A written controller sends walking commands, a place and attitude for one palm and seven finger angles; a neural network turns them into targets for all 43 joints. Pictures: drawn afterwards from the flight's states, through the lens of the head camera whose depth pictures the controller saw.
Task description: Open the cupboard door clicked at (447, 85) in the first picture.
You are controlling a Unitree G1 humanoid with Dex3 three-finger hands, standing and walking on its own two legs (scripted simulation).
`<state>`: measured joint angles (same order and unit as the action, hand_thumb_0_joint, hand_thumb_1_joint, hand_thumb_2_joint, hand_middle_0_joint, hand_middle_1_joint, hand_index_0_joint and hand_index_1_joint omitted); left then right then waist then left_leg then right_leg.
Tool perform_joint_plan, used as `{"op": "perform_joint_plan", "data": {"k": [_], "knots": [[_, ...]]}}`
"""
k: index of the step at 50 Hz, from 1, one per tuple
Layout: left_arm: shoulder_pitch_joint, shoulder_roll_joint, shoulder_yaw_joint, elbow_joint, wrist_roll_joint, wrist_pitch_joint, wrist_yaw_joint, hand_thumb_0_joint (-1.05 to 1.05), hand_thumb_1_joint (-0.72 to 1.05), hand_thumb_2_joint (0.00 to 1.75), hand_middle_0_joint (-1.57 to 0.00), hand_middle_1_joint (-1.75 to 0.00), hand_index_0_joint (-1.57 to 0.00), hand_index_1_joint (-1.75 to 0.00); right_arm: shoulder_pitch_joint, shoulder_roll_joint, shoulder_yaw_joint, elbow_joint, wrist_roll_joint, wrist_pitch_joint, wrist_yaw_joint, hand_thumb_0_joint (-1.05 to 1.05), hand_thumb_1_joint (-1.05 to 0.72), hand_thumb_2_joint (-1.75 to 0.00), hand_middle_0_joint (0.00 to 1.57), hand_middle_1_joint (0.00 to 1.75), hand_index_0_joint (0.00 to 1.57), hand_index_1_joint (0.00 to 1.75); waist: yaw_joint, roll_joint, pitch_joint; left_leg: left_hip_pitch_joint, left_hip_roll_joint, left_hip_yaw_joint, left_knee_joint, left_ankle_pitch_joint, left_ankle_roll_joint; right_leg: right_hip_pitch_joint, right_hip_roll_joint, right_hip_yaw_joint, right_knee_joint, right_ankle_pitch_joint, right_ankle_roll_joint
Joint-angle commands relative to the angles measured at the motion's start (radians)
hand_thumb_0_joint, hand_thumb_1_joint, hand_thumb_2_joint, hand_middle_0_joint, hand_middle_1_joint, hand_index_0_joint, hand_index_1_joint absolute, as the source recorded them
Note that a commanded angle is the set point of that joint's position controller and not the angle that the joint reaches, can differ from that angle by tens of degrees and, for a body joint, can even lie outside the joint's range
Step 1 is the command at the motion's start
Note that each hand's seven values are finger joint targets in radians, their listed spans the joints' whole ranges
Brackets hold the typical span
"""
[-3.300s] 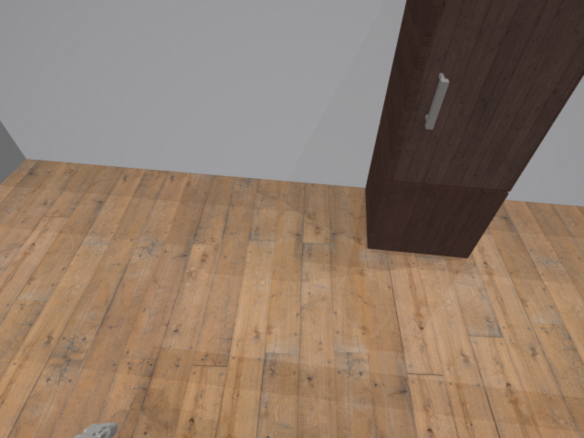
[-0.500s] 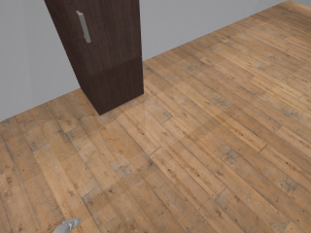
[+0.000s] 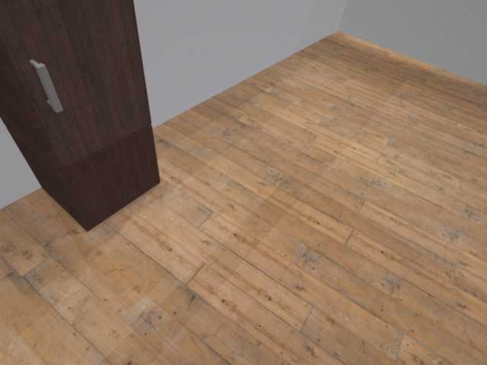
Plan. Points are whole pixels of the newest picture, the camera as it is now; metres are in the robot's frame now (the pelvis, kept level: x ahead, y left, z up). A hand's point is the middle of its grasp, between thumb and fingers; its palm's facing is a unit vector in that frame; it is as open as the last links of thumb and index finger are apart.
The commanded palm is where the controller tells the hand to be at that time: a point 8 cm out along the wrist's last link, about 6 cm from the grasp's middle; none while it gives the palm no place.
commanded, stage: walk to a spot facing it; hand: left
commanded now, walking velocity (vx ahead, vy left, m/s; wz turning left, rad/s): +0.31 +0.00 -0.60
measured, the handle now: (46, 86) +0.80 +0.63 -0.02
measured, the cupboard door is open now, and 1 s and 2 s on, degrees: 0 0 0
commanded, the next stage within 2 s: turn to face it in 1.28 s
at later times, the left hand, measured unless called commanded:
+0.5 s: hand (217, 262) +0.38 +0.07 -0.19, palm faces -0.33 -0.94 -0.13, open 7.4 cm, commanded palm none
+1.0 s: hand (196, 229) +0.48 +0.14 -0.19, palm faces -0.35 -0.92 -0.18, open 7.4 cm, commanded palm none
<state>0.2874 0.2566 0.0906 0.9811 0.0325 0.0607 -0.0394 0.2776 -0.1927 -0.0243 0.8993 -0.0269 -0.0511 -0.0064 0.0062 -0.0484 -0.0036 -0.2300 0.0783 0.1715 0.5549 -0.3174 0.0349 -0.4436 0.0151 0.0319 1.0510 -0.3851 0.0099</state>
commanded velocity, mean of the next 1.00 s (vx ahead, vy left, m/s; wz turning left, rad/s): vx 0.32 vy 0.00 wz -0.46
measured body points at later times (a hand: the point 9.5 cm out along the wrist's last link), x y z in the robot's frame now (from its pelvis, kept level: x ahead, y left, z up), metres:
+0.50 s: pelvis +0.19 -0.05 -0.03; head +0.24 -0.04 +0.42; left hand +0.40 +0.12 -0.17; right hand -0.02 -0.19 -0.15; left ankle +0.02 +0.09 -0.69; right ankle +0.25 -0.14 -0.74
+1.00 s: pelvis +0.42 -0.05 -0.01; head +0.44 -0.03 +0.44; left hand +0.50 +0.18 -0.18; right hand +0.45 -0.32 -0.12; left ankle +0.51 +0.01 -0.74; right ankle +0.27 -0.13 -0.66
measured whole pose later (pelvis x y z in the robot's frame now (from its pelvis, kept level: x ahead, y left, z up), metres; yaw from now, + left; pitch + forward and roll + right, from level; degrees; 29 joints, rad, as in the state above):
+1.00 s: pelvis +0.42 -0.05 -0.01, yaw -28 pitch -1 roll -2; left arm 0.35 0.21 0.08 1.07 0.02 0.00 -0.01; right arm 0.11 -0.16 -0.02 0.90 -0.03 -0.08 0.01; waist 0.06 -0.03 0.05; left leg -0.35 0.10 0.18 0.62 -0.25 0.04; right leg -0.33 0.01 0.01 1.10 -0.45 -0.02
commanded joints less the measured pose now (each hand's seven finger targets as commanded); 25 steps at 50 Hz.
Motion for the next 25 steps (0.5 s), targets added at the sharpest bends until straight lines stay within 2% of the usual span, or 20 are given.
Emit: {"op": "perform_joint_plan", "data": {"k": [1,4,5,7,9,10,13,15,16,18,20,21,22,23,24,25], "knots": [[-0.057,0.021,0.019,-0.092,0.003,-0.042,-0.02,0.0,0.9,0.9,-0.2,-0.3,-0.2,-0.3,0.066,-0.134,-0.034,-0.002,0.007,-0.029,-0.027,0.0,-0.9,-0.9,0.2,0.3,0.2,0.3,-0.001,0.188,0.116,0.069,0.252,-0.178,-0.409,-0.051,-0.027,-0.236,-0.08,-0.009,0.194,0.186,0.019],[-0.06,-0.002,0.014,-0.088,0.004,-0.035,-0.016,0.0,0.9,0.9,-0.2,-0.3,-0.2,-0.3,0.13,-0.108,-0.034,0.037,0.012,-0.038,-0.03,0.0,-0.9,-0.9,0.2,0.3,0.2,0.3,-0.004,0.162,0.085,0.176,0.243,-0.077,-0.37,0.154,-0.02,-0.301,-0.086,-0.029,0.187,0.235,0.032],[-0.073,-0.007,0.012,-0.085,0.004,-0.035,-0.015,0.0,0.9,0.9,-0.2,-0.3,-0.2,-0.3,0.154,-0.1,-0.033,0.05,0.014,-0.039,-0.032,0.0,-0.9,-0.9,0.2,0.3,0.2,0.3,-0.012,0.165,0.083,0.202,0.241,-0.058,-0.36,0.218,-0.026,-0.314,-0.088,-0.041,0.18,0.243,0.033],[-0.117,-0.021,0.01,-0.097,0.004,-0.033,-0.016,0.0,0.9,0.9,-0.2,-0.3,-0.2,-0.3,0.194,-0.09,-0.033,0.078,0.011,-0.04,-0.033,0.0,-0.9,-0.9,0.2,0.3,0.2,0.3,-0.02,0.157,0.099,0.249,0.258,-0.032,-0.35,0.311,-0.008,-0.356,-0.098,-0.06,0.135,0.238,0.037],[-0.18,-0.028,0.003,-0.108,0.005,-0.033,-0.019,0.0,0.9,0.9,-0.2,-0.3,-0.2,-0.3,0.228,-0.087,-0.035,0.102,0.009,-0.038,-0.032,0.0,-0.9,-0.9,0.2,0.3,0.2,0.3,-0.041,0.167,0.125,0.277,0.275,-0.009,-0.348,0.337,0.029,-0.378,-0.118,-0.086,0.063,0.229,0.038],[-0.216,-0.03,0.0,-0.114,0.005,-0.037,-0.019,0.0,0.9,0.9,-0.2,-0.3,-0.2,-0.3,0.258,-0.077,-0.034,0.115,0.006,-0.037,-0.033,0.0,-0.9,-0.9,0.2,0.3,0.2,0.3,-0.056,0.155,0.13,0.3,0.28,-0.011,-0.347,0.36,0.035,-0.383,-0.118,-0.101,0.027,0.223,0.033],[-0.304,-0.052,-0.012,-0.132,0.005,-0.045,-0.022,0.0,0.9,0.9,-0.2,-0.3,-0.2,-0.3,0.297,-0.076,-0.033,0.149,-0.002,-0.035,-0.033,0.0,-0.9,-0.9,0.2,0.3,0.2,0.3,-0.078,0.168,0.159,0.345,0.289,0.035,-0.334,0.436,0.054,-0.375,-0.114,-0.142,-0.124,0.205,0.016],[-0.353,-0.058,-0.018,-0.137,0.002,-0.051,-0.021,0.0,0.9,0.9,-0.2,-0.3,-0.2,-0.3,0.321,-0.073,-0.032,0.17,-0.007,-0.029,-0.031,0.0,-0.9,-0.9,0.2,0.3,0.2,0.3,-0.095,0.19,0.173,0.358,0.288,0.058,-0.322,0.49,0.055,-0.341,-0.092,-0.174,-0.201,0.184,-0.002],[-0.368,-0.066,-0.019,-0.143,0.002,-0.055,-0.021,0.0,0.9,0.9,-0.2,-0.3,-0.2,-0.3,0.32,-0.072,-0.031,0.172,-0.008,-0.027,-0.031,0.0,-0.9,-0.9,0.2,0.3,0.2,0.3,-0.092,0.19,0.182,0.342,0.284,0.084,-0.311,0.536,0.051,-0.313,-0.085,-0.182,-0.249,0.184,-0.015],[-0.343,-0.063,-0.019,-0.134,0.001,-0.064,-0.018,0.0,0.9,0.9,-0.2,-0.3,-0.2,-0.3,0.308,-0.085,-0.036,0.173,-0.008,-0.026,-0.031,0.0,-0.9,-0.9,0.2,0.3,0.2,0.3,-0.069,0.205,0.161,0.347,0.281,0.132,-0.236,0.78,0.046,-0.213,-0.036,-0.224,-0.319,0.147,-0.051],[-0.21,-0.031,-0.008,-0.096,0.001,-0.073,-0.008,0.0,0.9,0.9,-0.2,-0.3,-0.2,-0.3,0.268,-0.124,-0.049,0.16,-0.002,-0.025,-0.027,0.0,-0.9,-0.9,0.2,0.3,0.2,0.3,-0.002,0.222,0.058,0.371,0.288,0.172,-0.058,1.081,0.031,-0.043,0.024,-0.256,-0.37,0.1,-0.094],[-0.106,-0.008,0.0,-0.064,0.006,-0.084,-0.003,0.0,0.9,0.9,-0.2,-0.3,-0.2,-0.3,0.25,-0.141,-0.052,0.152,0.002,-0.024,-0.025,0.0,-0.9,-0.9,0.2,0.3,0.2,0.3,0.048,0.222,-0.017,0.334,0.267,0.185,0.094,1.116,0.008,0.125,0.052,-0.269,-0.43,0.122,-0.11],[0.047,0.044,0.017,-0.02,0.007,-0.096,0.004,0.0,0.9,0.9,-0.2,-0.3,-0.2,-0.3,0.214,-0.147,-0.052,0.134,0.012,-0.023,-0.017,0.0,-0.9,-0.9,0.2,0.3,0.2,0.3,0.128,0.188,-0.107,0.181,0.253,0.193,0.307,0.98,-0.026,0.406,0.034,-0.246,-0.505,0.226,-0.128],[0.164,0.155,0.037,0.009,0.006,-0.106,0.017,0.0,0.9,0.9,-0.2,-0.3,-0.2,-0.3,0.228,-0.084,-0.042,0.107,0.031,-0.022,-0.005,0.0,-0.9,-0.9,0.2,0.3,0.2,0.3,0.162,0.0,-0.226,-0.168,0.16,0.147,0.615,0.255,-0.065,0.75,-0.22,0.091,-0.531,0.273,-0.216],[0.226,0.232,0.047,0.027,-0.023,-0.107,0.028,0.0,0.9,0.9,-0.2,-0.3,-0.2,-0.3,0.177,-0.038,-0.033,0.063,0.034,-0.028,-0.014,0.0,-0.9,-0.9,0.2,0.3,0.2,0.3,0.149,-0.104,-0.291,-0.429,0.017,0.037,0.917,-0.308,-0.099,0.877,-0.435,0.499,-0.601,0.595,-0.324],[0.187,0.225,0.048,0.009,-0.032,-0.102,0.039,0.0,0.9,0.9,-0.2,-0.3,-0.2,-0.3,0.107,-0.075,-0.04,0.035,0.027,-0.031,-0.019,0.0,-0.9,-0.9,0.2,0.3,0.2,0.3,0.149,-0.022,-0.23,-0.452,0.044,-0.113,0.941,-0.212,-0.076,0.737,-0.438,0.453,-0.659,0.669,-0.328]]}}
